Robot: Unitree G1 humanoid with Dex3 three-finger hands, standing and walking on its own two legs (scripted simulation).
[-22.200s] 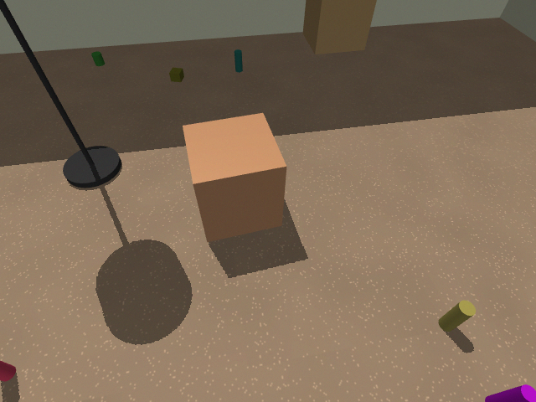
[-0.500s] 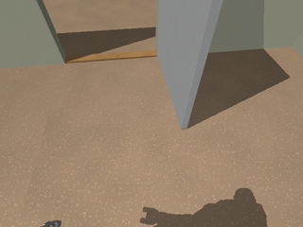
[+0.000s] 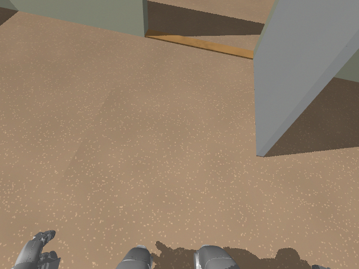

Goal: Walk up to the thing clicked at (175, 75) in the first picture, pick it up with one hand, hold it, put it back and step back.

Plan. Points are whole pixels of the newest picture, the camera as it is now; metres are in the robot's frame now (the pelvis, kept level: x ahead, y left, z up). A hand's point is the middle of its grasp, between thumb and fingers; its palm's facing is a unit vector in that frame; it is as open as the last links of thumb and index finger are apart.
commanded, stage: walk up
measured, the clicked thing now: out of the picture -0.42 +2.84 -0.72
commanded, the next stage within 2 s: stand in 1.58 s
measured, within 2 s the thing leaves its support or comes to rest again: neither
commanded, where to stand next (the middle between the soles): +0.06 -0.03 m, yaw +21 degrees
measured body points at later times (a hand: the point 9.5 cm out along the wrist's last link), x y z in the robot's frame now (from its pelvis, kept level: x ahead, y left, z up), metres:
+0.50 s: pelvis -0.02 -0.03 +0.00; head +0.02 -0.01 +0.45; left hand -0.09 +0.29 -0.12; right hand +0.21 -0.28 -0.09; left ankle +0.01 +0.09 -0.72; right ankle -0.01 -0.15 -0.70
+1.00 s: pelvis +0.00 -0.04 +0.00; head +0.03 -0.02 +0.45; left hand -0.08 +0.30 -0.10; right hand +0.20 -0.30 -0.11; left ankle -0.02 +0.09 -0.72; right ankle +0.05 -0.18 -0.71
